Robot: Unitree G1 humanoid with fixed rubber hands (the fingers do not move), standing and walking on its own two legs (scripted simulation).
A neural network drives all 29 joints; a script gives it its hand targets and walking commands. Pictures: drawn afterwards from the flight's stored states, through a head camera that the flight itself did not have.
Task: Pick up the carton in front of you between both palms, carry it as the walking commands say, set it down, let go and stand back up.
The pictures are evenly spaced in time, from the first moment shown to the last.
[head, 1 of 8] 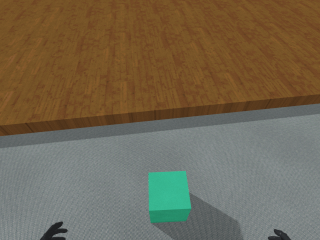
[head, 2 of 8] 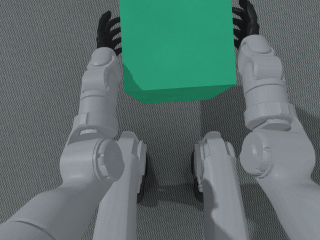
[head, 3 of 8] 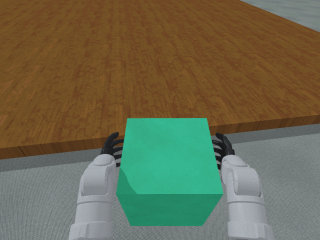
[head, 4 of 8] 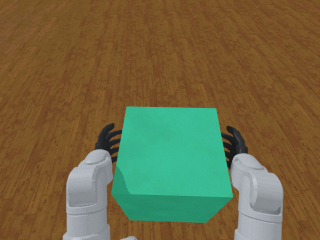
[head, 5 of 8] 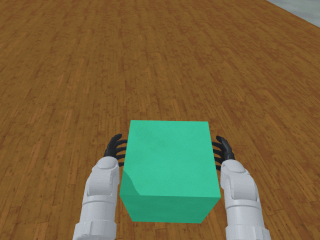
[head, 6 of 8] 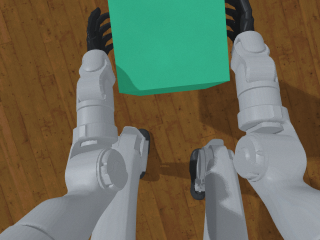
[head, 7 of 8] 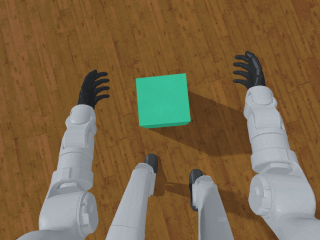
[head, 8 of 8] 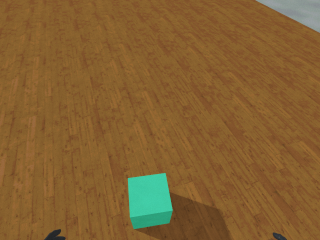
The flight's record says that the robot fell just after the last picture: no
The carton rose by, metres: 0.92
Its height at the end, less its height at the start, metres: +0.12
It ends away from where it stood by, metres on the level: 3.08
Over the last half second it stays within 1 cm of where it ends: yes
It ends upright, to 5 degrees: yes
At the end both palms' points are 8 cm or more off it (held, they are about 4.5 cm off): yes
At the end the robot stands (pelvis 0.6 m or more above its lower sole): yes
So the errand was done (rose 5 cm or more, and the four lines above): yes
